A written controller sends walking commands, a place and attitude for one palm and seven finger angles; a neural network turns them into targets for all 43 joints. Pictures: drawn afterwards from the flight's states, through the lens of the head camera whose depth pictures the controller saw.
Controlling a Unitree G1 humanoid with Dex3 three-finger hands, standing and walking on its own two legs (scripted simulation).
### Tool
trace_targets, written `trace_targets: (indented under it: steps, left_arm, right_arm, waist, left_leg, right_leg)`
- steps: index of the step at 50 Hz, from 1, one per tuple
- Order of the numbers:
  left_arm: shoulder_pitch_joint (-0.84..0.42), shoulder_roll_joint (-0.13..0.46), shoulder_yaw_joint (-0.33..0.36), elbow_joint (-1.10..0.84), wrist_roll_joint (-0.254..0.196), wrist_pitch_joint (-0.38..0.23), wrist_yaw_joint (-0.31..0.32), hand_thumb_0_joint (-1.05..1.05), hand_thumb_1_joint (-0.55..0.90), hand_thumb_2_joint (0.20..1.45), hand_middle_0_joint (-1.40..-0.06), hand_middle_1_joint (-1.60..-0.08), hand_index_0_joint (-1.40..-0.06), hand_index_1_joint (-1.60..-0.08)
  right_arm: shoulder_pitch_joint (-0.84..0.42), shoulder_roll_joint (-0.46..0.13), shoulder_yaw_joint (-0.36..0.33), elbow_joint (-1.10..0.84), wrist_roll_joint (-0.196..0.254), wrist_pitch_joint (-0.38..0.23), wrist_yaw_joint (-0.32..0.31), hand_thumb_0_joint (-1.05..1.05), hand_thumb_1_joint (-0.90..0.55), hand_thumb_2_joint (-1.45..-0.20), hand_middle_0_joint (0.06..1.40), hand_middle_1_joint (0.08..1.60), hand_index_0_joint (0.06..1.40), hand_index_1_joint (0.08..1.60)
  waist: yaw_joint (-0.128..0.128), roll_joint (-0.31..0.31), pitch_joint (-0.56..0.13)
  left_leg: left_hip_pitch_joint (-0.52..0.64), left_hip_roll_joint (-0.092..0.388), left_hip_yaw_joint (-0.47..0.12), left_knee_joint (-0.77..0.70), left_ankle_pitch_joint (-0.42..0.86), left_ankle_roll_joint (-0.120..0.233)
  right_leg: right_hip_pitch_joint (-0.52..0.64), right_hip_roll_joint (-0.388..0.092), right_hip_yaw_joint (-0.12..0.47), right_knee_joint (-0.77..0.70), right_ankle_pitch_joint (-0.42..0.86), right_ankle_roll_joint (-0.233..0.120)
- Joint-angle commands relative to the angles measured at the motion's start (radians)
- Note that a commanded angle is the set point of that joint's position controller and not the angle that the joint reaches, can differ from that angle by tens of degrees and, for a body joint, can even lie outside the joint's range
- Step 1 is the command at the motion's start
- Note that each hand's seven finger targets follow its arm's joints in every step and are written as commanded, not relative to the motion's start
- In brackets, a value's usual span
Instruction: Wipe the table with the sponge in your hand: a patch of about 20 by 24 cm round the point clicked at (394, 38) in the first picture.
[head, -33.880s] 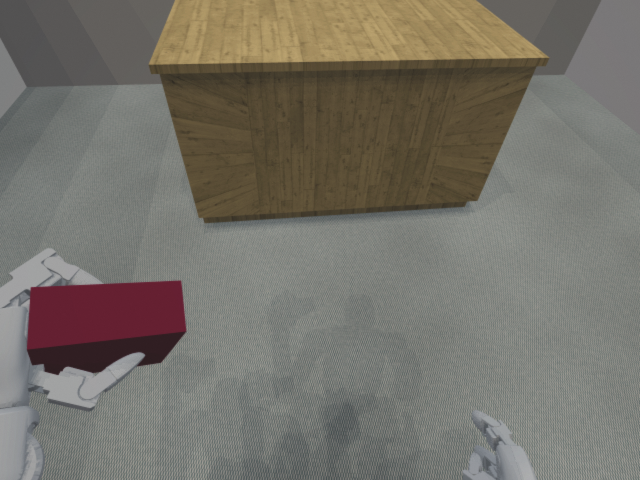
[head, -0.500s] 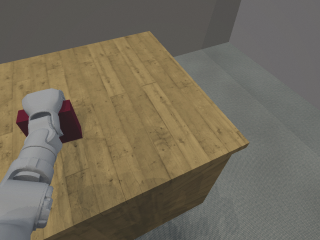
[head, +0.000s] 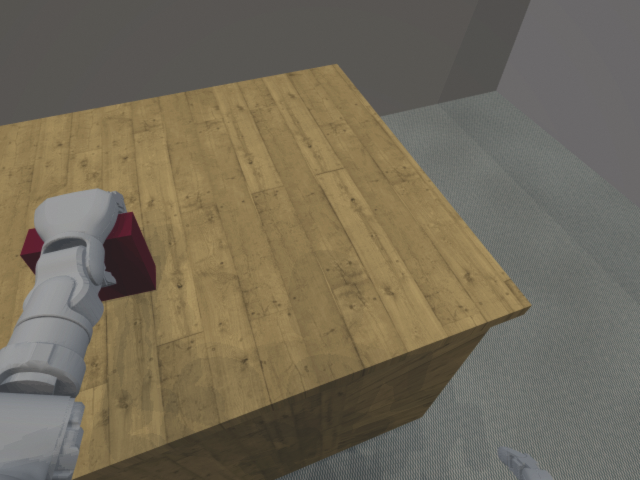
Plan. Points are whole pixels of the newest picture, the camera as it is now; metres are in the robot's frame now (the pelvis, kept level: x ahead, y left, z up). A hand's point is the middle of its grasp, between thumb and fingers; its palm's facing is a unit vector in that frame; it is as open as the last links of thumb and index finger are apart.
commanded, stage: wipe back along the first lane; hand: left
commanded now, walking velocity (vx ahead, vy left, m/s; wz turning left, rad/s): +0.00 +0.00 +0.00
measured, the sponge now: (101, 270) +0.37 +0.34 +0.02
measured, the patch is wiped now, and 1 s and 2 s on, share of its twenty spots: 1.00 1.00 1.00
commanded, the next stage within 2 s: lift the sponge slowly off the table in 1.58 s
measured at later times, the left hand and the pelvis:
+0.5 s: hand (94, 275) +0.34 +0.32 +0.06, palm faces -0.05 -0.03 -1.00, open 9.4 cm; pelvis +0.00 +0.00 +0.00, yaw +0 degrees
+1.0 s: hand (98, 304) +0.30 +0.29 +0.06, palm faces -0.03 -0.04 -1.00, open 9.4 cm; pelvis +0.00 +0.00 +0.00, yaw +1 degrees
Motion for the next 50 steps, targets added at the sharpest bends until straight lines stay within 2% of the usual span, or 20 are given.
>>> trace_targets:
  steps: [1,2,5,6,7,10,12,15,16,18,22,24,30,33,36,37,40,45,46,50]
  left_arm:
    - [-0.300,0.264,0.051,-0.194,0.020,0.017,0.018,0.000,0.100,1.300,-1.200,-1.600,-1.200,-1.600]
    - [-0.257,0.230,0.021,-0.171,0.015,0.024,0.013,0.000,0.100,1.300,-1.200,-1.600,-1.200,-1.600]
    - [-0.226,0.210,0.011,-0.155,-0.006,0.029,-0.001,0.000,0.100,1.300,-1.200,-1.600,-1.200,-1.600]
    - [-0.206,0.227,0.045,-0.179,-0.022,0.021,-0.007,0.000,0.100,1.300,-1.200,-1.600,-1.200,-1.600]
    - [-0.195,0.213,0.018,-0.186,-0.021,0.022,-0.010,0.000,0.100,1.300,-1.200,-1.600,-1.200,-1.600]
    - [-0.143,0.226,0.041,-0.220,-0.017,0.023,-0.006,0.000,0.100,1.300,-1.200,-1.600,-1.200,-1.600]
    - [-0.081,0.193,0.029,-0.247,-0.026,0.022,-0.006,0.000,0.100,1.300,-1.200,-1.600,-1.200,-1.600]
    - [-0.033,0.192,0.038,-0.269,-0.027,0.037,0.002,0.000,0.100,1.300,-1.200,-1.600,-1.200,-1.600]
    - [-0.031,0.175,0.034,-0.311,-0.035,0.036,0.001,0.000,0.100,1.300,-1.200,-1.600,-1.200,-1.600]
    - [0.009,0.135,-0.001,-0.322,-0.035,0.055,0.007,0.000,0.100,1.300,-1.200,-1.600,-1.200,-1.600]
    - [0.109,0.128,0.010,-0.341,-0.045,0.086,0.006,0.000,0.100,1.300,-1.200,-1.600,-1.200,-1.600]
    - [0.060,0.079,-0.044,-0.380,-0.041,0.103,0.004,0.000,0.100,1.300,-1.200,-1.600,-1.200,-1.600]
    - [0.056,0.084,-0.047,-0.393,-0.038,0.140,-0.003,0.000,0.100,1.300,-1.200,-1.600,-1.200,-1.600]
    - [0.073,0.054,-0.067,-0.420,-0.038,0.140,-0.009,0.000,0.100,1.300,-1.200,-1.600,-1.200,-1.600]
    - [0.105,0.066,-0.040,-0.458,-0.044,0.134,-0.013,0.000,0.100,1.300,-1.200,-1.600,-1.200,-1.600]
    - [0.145,0.034,-0.067,-0.472,-0.046,0.134,-0.013,0.000,0.100,1.300,-1.200,-1.600,-1.200,-1.600]
    - [0.215,0.025,-0.060,-0.512,-0.054,0.138,-0.009,0.000,0.100,1.300,-1.200,-1.600,-1.200,-1.600]
    - [0.237,0.044,-0.042,-0.552,-0.065,0.168,-0.007,0.000,0.100,1.300,-1.200,-1.600,-1.200,-1.600]
    - [0.216,0.064,-0.019,-0.578,-0.068,0.170,-0.008,0.000,0.100,1.300,-1.200,-1.600,-1.200,-1.600]
    - [0.334,0.022,-0.048,-0.620,-0.074,0.177,-0.013,0.000,0.100,1.300,-1.200,-1.600,-1.200,-1.600]
  right_arm:
    - [-0.016,-0.152,-0.052,-0.111,-0.003,-0.032,-0.009,0.000,-0.900,-0.900,0.200,0.300,0.200,0.300]
    - [-0.006,-0.155,-0.055,-0.108,-0.005,-0.030,-0.008,0.000,-0.900,-0.900,0.200,0.300,0.200,0.300]
    - [-0.016,-0.158,-0.049,-0.110,-0.001,-0.023,-0.007,0.000,-0.900,-0.900,0.200,0.300,0.200,0.300]
    - [-0.027,-0.157,-0.051,-0.117,0.001,-0.026,-0.009,0.000,-0.900,-0.900,0.200,0.300,0.200,0.300]
    - [-0.022,-0.162,-0.050,-0.119,0.000,-0.024,-0.010,0.000,-0.900,-0.900,0.200,0.300,0.200,0.300]
    - [-0.031,-0.159,-0.050,-0.121,0.000,-0.021,-0.006,0.000,-0.900,-0.900,0.200,0.300,0.200,0.300]
    - [-0.034,-0.158,-0.052,-0.129,-0.001,-0.024,-0.003,0.000,-0.900,-0.900,0.200,0.300,0.200,0.300]
    - [-0.053,-0.156,-0.050,-0.133,0.003,-0.024,0.001,0.000,-0.900,-0.900,0.200,0.300,0.200,0.300]
    - [-0.072,-0.152,-0.047,-0.145,0.004,-0.027,0.003,0.000,-0.900,-0.900,0.200,0.300,0.200,0.300]
    - [-0.074,-0.148,-0.049,-0.145,0.004,-0.028,0.007,0.000,-0.900,-0.900,0.200,0.300,0.200,0.300]
    - [-0.095,-0.151,-0.044,-0.155,0.007,-0.031,0.009,0.000,-0.900,-0.900,0.200,0.300,0.200,0.300]
    - [-0.112,-0.146,-0.040,-0.159,0.008,-0.031,0.009,0.000,-0.900,-0.900,0.200,0.300,0.200,0.300]
    - [-0.142,-0.138,-0.028,-0.162,0.009,-0.032,0.000,0.000,-0.900,-0.900,0.200,0.300,0.200,0.300]
    - [-0.148,-0.132,-0.024,-0.170,0.006,-0.037,-0.001,0.000,-0.900,-0.900,0.200,0.300,0.200,0.300]
    - [-0.164,-0.129,-0.020,-0.179,0.004,-0.040,-0.001,0.000,-0.900,-0.900,0.200,0.300,0.200,0.300]
    - [-0.162,-0.127,-0.021,-0.185,0.002,-0.042,0.000,0.000,-0.900,-0.900,0.200,0.300,0.200,0.300]
    - [-0.179,-0.123,-0.018,-0.191,0.000,-0.047,0.007,0.000,-0.900,-0.900,0.200,0.300,0.200,0.300]
    - [-0.198,-0.126,-0.012,-0.190,-0.001,-0.049,0.001,0.000,-0.900,-0.900,0.200,0.300,0.200,0.300]
    - [-0.208,-0.127,-0.014,-0.189,-0.001,-0.050,-0.002,0.000,-0.900,-0.900,0.200,0.300,0.200,0.300]
    - [-0.215,-0.120,-0.011,-0.196,-0.001,-0.061,0.003,0.000,-0.900,-0.900,0.200,0.300,0.200,0.300]
  waist:
    - [0.011,0.060,-0.344]
    - [0.006,0.048,-0.323]
    - [-0.005,-0.022,-0.273]
    - [0.010,-0.025,-0.290]
    - [0.005,-0.015,-0.285]
    - [0.016,-0.009,-0.282]
    - [0.024,-0.008,-0.278]
    - [0.030,-0.023,-0.242]
    - [0.038,0.002,-0.250]
    - [0.032,0.004,-0.229]
    - [0.046,-0.030,-0.205]
    - [0.032,-0.027,-0.185]
    - [0.037,-0.030,-0.151]
    - [0.041,-0.016,-0.171]
    - [0.049,-0.022,-0.191]
    - [0.054,-0.027,-0.188]
    - [0.063,-0.018,-0.171]
    - [0.060,-0.053,-0.130]
    - [0.061,-0.057,-0.146]
    - [0.071,-0.043,-0.152]
  left_leg:
    - [0.289,-0.003,-0.041,-0.017,0.429,0.019]
    - [0.294,-0.003,-0.036,-0.006,0.420,0.023]
    - [0.248,-0.004,-0.031,-0.014,0.352,0.026]
    - [0.248,-0.005,-0.033,-0.021,0.367,0.027]
    - [0.252,-0.008,-0.029,-0.014,0.361,0.030]
    - [0.247,-0.010,-0.027,-0.014,0.374,0.028]
    - [0.257,-0.009,-0.031,-0.013,0.396,0.030]
    - [0.232,-0.008,-0.033,-0.025,0.352,0.026]
    - [0.240,-0.008,-0.036,-0.030,0.369,0.026]
    - [0.248,-0.005,-0.036,-0.028,0.360,0.025]
    - [0.230,-0.009,-0.042,-0.039,0.333,0.024]
    - [0.234,-0.006,-0.045,-0.049,0.286,0.023]
    - [0.235,-0.009,-0.054,-0.072,0.202,0.024]
    - [0.251,-0.010,-0.053,-0.069,0.221,0.023]
    - [0.256,-0.008,-0.058,-0.071,0.252,0.021]
    - [0.260,-0.012,-0.055,-0.063,0.256,0.022]
    - [0.256,-0.012,-0.053,-0.062,0.272,0.020]
    - [0.240,-0.014,-0.050,-0.073,0.247,0.022]
    - [0.248,-0.014,-0.050,-0.074,0.257,0.024]
    - [0.261,-0.018,-0.044,-0.065,0.294,0.022]
  right_leg:
    - [0.056,0.027,0.002,-0.023,0.366,-0.077]
    - [0.046,0.030,-0.003,-0.024,0.364,-0.075]
    - [0.045,0.026,0.003,-0.039,0.356,-0.067]
    - [0.072,0.025,0.007,-0.037,0.373,-0.070]
    - [0.069,0.026,0.004,-0.037,0.375,-0.068]
    - [0.080,0.024,0.007,-0.031,0.395,-0.069]
    - [0.085,0.028,0.003,-0.029,0.399,-0.072]
    - [0.074,0.027,0.003,-0.033,0.359,-0.070]
    - [0.085,0.025,0.007,-0.033,0.369,-0.075]
    - [0.066,0.028,-0.001,-0.033,0.342,-0.071]
    - [0.084,0.030,-0.004,-0.035,0.320,-0.072]
    - [0.051,0.030,-0.006,-0.045,0.263,-0.071]
    - [0.041,0.031,-0.007,-0.062,0.168,-0.073]
    - [0.052,0.031,-0.010,-0.054,0.182,-0.076]
    - [0.083,0.031,-0.004,-0.050,0.218,-0.079]
    - [0.083,0.032,-0.009,-0.047,0.224,-0.076]
    - [0.092,0.031,-0.005,-0.046,0.253,-0.076]
    - [0.103,0.029,0.001,-0.058,0.251,-0.071]
    - [0.116,0.028,0.010,-0.057,0.266,-0.073]
    - [0.136,0.026,0.008,-0.048,0.314,-0.070]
